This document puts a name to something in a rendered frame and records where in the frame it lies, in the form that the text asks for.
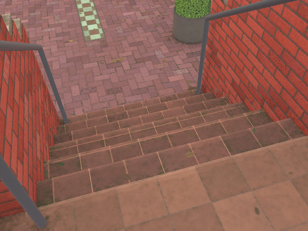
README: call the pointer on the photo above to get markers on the stairs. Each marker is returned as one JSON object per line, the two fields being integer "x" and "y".
{"x": 108, "y": 148}

